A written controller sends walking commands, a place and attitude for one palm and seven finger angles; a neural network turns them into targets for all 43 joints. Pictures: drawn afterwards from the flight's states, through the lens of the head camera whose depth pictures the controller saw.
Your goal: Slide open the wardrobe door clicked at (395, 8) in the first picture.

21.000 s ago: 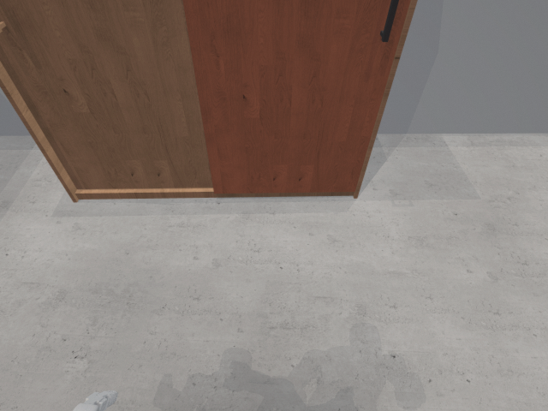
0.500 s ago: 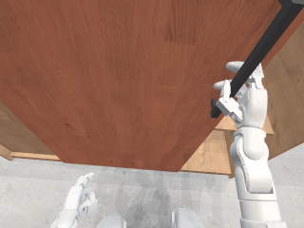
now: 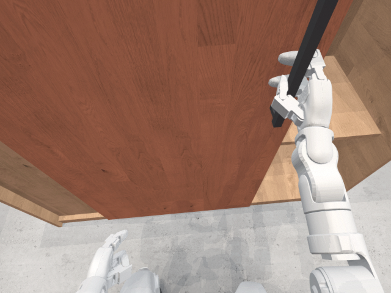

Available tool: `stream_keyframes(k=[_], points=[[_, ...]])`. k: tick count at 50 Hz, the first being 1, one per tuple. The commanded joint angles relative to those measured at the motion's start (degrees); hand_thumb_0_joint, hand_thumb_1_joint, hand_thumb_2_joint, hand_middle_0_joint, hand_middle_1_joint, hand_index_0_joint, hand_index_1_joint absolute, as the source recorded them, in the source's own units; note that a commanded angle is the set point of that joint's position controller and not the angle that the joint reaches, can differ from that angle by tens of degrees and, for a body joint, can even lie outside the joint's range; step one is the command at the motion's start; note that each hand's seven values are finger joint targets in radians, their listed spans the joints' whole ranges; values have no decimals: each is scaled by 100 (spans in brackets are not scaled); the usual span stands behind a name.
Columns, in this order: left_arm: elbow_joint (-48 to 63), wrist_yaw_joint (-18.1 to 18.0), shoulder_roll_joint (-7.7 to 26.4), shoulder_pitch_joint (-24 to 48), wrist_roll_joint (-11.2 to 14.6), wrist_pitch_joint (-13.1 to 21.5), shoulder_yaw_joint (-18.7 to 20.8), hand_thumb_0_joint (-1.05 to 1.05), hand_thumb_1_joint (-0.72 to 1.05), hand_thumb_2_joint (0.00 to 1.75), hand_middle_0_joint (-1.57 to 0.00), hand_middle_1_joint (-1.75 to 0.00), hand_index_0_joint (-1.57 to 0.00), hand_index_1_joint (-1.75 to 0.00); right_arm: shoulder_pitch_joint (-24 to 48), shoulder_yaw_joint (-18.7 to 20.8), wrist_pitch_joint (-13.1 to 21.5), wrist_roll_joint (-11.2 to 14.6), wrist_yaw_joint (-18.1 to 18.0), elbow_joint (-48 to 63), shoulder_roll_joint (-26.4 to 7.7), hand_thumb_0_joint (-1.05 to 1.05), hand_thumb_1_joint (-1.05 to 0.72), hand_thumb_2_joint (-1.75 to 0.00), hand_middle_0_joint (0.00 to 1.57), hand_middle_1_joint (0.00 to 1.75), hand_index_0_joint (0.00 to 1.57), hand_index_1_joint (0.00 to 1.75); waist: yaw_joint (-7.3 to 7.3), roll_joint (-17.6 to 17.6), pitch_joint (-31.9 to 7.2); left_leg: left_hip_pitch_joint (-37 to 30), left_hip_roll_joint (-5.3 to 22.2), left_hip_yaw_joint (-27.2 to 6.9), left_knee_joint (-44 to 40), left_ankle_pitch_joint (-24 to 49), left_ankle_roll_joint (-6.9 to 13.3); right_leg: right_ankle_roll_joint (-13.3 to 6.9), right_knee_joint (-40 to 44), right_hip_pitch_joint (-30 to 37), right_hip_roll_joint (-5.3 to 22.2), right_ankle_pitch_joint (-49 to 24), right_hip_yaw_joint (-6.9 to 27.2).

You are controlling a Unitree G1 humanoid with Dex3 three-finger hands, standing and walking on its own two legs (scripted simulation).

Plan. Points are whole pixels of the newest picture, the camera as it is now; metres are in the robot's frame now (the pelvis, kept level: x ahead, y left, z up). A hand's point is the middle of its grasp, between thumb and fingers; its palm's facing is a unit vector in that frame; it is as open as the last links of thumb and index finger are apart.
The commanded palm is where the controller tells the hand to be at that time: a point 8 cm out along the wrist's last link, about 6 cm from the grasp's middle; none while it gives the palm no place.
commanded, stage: step sideways, sliding the door along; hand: right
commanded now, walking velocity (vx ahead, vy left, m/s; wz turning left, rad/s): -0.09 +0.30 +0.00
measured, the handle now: (295, 63) +0.45 -0.21 +0.18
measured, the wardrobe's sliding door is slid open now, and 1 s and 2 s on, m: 0.43 0.54 0.54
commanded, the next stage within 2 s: stop walking and hold the door there in 1.04 s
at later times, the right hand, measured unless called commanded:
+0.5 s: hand (219, 104) +0.40 -0.08 +0.15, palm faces +0.30 +0.95 -0.02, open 6.3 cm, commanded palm +0.37 -0.05 +0.13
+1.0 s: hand (204, 102) +0.41 -0.05 +0.15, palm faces +0.58 +0.81 -0.05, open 6.8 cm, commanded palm +0.37 +0.00 +0.14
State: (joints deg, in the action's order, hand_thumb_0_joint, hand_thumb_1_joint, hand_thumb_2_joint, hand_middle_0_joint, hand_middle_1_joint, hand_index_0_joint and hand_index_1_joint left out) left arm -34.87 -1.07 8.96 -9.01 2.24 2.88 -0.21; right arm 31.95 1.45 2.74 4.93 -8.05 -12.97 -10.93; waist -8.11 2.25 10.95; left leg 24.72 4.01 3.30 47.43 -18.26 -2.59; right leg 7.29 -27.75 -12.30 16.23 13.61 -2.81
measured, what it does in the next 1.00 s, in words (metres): steps to the left: left foot, then right foot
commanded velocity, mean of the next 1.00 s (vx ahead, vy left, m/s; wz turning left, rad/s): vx -0.12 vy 0.20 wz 0.06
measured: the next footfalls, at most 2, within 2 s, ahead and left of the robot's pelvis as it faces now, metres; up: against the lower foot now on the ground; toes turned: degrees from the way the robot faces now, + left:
left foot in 0.08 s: +0.08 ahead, +0.18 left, +0.00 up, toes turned +6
right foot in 0.30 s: +0.05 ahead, -0.02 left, +0.00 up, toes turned -15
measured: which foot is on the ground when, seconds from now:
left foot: up 0.00-0.06, down 0.08-0.30, up 0.32-0.68, down 0.70-0.98, up 1.00-1.00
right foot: down 0.00-0.08, up 0.10-0.28, down 0.30-0.72, up 0.74-0.94, down 0.96-1.00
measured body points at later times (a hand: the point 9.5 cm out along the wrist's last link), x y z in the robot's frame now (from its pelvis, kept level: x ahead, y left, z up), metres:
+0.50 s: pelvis +0.02 +0.13 +0.00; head +0.11 +0.10 +0.44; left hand +0.23 +0.33 -0.10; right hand +0.38 -0.13 +0.15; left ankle +0.05 +0.31 -0.65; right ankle +0.01 -0.01 -0.74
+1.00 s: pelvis +0.06 +0.23 -0.01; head +0.15 +0.21 +0.43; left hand +0.27 +0.48 -0.11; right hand +0.37 -0.09 +0.15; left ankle +0.08 +0.36 -0.72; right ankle +0.03 +0.18 -0.74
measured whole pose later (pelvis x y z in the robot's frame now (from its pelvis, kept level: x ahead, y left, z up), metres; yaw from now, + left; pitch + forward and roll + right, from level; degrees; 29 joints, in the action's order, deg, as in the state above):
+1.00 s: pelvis +0.06 +0.23 -0.01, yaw -7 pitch +2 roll +3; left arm -36.4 -3.9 17.0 -8.5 3.7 4.7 3.7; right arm 22.8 14.4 2.0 4.1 -14.8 -1.2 -14.1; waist -3.9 2.0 11.4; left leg 21.8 1.3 5.8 40.7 -17.7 -0.4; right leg -2.8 -34.7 -16.3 1.1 16.4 -6.5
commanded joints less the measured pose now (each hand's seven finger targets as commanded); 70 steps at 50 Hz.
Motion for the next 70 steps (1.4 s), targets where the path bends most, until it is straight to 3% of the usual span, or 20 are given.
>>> stream_keyframes(k=[1,3,5,7,10,13,15,17,22,32,34,36,37,38,46,49,57,58,61,70], points=[[704,-12,1005,340,67,280,367,0,90,90,-20,-30,-20,-30,2711,-1258,756,-99,518,1792,534,0,-90,-90,45,140,45,140,992,1828,-2866,-816,-551,602,-1600,338,49,-1026,-616,1801,347,-3525,-153],[697,11,860,400,176,259,289,0,90,90,-20,-30,-20,-30,2682,-1063,823,-186,463,1886,167,0,-90,-90,45,140,45,140,903,498,-3049,-2107,39,163,-2666,2198,232,-904,-1625,820,-286,-1755,-286],[691,-140,661,781,121,251,212,0,90,90,-20,-30,-20,-30,2233,-587,713,-262,271,1644,-572,0,-90,-90,45,140,45,140,672,-1627,-3029,-3182,1719,-1471,-2111,6436,1093,-966,-3699,-1641,-1413,2854,-64],[607,-261,836,609,82,242,321,0,90,90,-20,-30,-20,-30,2234,-535,772,-112,267,2270,-484,0,-90,-90,45,140,45,140,668,-2481,-3063,-3370,1614,-1400,-1773,6515,1212,-547,-4263,-1761,-1220,2717,235],[456,-310,718,821,36,242,150,0,90,90,-20,-30,-20,-30,2471,-846,878,-73,173,2529,117,0,-90,-90,45,140,45,140,882,-1817,-2840,-3335,1228,-697,-1391,6506,1203,-574,-2072,-1432,-1169,2106,-65],[555,-360,877,572,-27,61,322,0,90,90,-20,-30,-20,-30,2400,-963,1052,-82,245,2814,149,0,-90,-90,45,140,45,140,1082,-996,-3270,-1987,669,-173,-364,4679,690,-568,570,1143,-826,-1398,-373],[769,-197,1265,494,2,92,519,0,90,90,-20,-30,-20,-30,2372,-1310,1060,-24,381,2962,524,0,-90,-90,45,140,45,140,879,1208,-3714,944,10,-377,1227,-1543,156,-1774,-18,3617,1844,-6971,2172],[831,91,1284,690,12,188,526,0,90,90,-20,-30,-20,-30,2716,-1200,993,-177,475,2794,557,0,-90,-90,45,140,45,140,922,364,-3463,1135,-43,-787,2102,-1249,195,-1920,-40,2922,1814,-5512,1508],[753,189,1252,462,-19,253,545,0,90,90,-20,-30,-20,-30,2476,-1278,742,-199,557,2714,564,0,-90,-90,45,140,45,140,958,1255,-2938,1087,-77,-167,1656,-208,44,-1317,11,2428,865,-4793,37],[976,134,1070,332,41,521,441,0,90,90,-20,-30,-20,-30,1791,-846,835,-127,468,2536,135,0,-90,-90,45,140,45,140,1009,1942,-2706,-566,-553,490,-1296,281,11,-963,-475,2222,649,-4881,-469],[963,144,971,366,157,535,395,0,90,90,-20,-30,-20,-30,1606,-509,900,-182,401,2555,-268,0,-90,-90,45,140,45,140,860,1028,-2943,-1693,-310,313,-2484,2297,82,-1027,-1436,1627,137,-3411,-508],[1041,-14,665,566,179,503,289,0,90,90,-20,-30,-20,-30,1307,16,866,-243,246,2563,-1083,0,-90,-90,45,140,45,140,774,-1316,-3076,-3151,1387,-1258,-1923,7846,786,-970,-3092,-811,-1060,2096,-606],[974,-88,644,675,72,562,214,0,90,90,-20,-30,-20,-30,1024,175,810,-277,177,2545,-1184,0,-90,-90,45,140,45,140,579,-1352,-3012,-2970,1718,-1467,-1871,8594,913,-677,-3814,-1230,-1409,2976,-135],[893,-135,797,364,104,557,320,0,90,90,-20,-30,-20,-30,946,211,844,-98,181,2833,-1093,0,-90,-90,45,140,45,140,619,-2039,-3209,-3160,1630,-1539,-1675,8251,837,-527,-4172,-1282,-1319,2922,209],[761,-317,862,620,83,469,269,0,90,90,-20,-30,-20,-30,962,-303,1096,-161,-45,3677,-380,0,-90,-90,45,140,45,140,862,-746,-3559,-2816,973,-735,-882,5899,808,-577,-35,394,-1238,-716,-173],[882,-91,1119,499,124,599,428,0,90,90,-20,-30,-20,-30,1003,-875,1068,-167,104,3830,200,0,-90,-90,45,140,45,140,722,1294,-3946,265,-51,-589,662,-1517,134,-1796,-231,3145,1255,-7594,1466],[969,119,1069,224,-24,898,368,0,90,90,-20,-30,-20,-30,754,-1560,708,-323,388,4230,737,0,-90,-90,45,140,45,140,917,1005,-2885,715,-449,235,1316,-462,143,-812,52,2971,101,-6484,-195],[221,-112,1709,-116,-124,515,564,0,90,90,-20,-30,-20,-30,-473,3230,687,-377,18,1539,-4004,0,-90,-90,45,140,45,140,673,1079,-2967,994,-447,250,1466,-392,14,-767,223,3072,234,-6657,-307],[853,-105,1051,84,-175,348,267,0,90,90,-20,-30,-20,-30,-234,922,688,-333,304,2764,-1433,0,-90,-90,45,140,45,140,864,1693,-2617,1070,-608,454,691,-404,36,-622,164,3194,92,-6888,-311],[1056,-154,995,217,-152,272,68,0,90,90,-20,-30,-20,-30,-1658,1486,372,-218,259,2438,-1948,0,-90,-90,45,140,45,140,831,1134,-2167,35,-694,644,-1058,753,173,-676,245,2490,150,-5939,-672]])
